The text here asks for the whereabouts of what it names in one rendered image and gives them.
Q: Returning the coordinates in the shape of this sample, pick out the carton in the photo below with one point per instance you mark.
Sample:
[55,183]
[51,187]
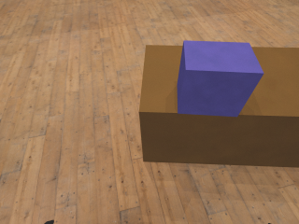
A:
[216,78]

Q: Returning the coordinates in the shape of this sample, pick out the pedestal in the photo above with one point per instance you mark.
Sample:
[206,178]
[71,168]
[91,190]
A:
[265,133]

